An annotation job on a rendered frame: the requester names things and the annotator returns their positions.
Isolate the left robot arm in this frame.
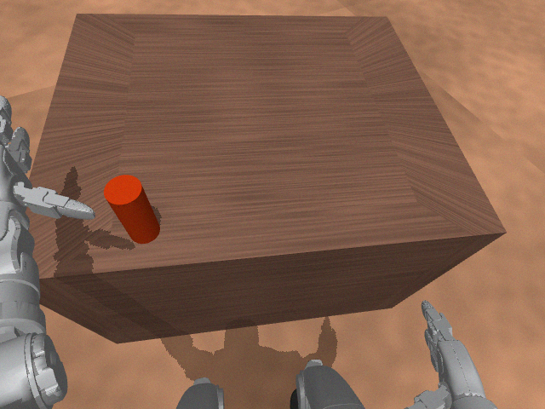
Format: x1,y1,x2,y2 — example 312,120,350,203
0,201,67,409

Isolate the right robot hand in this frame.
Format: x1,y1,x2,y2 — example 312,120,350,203
404,300,486,409

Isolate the left robot hand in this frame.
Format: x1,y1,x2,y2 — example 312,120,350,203
0,95,95,220

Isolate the can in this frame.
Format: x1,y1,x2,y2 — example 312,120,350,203
104,175,160,244

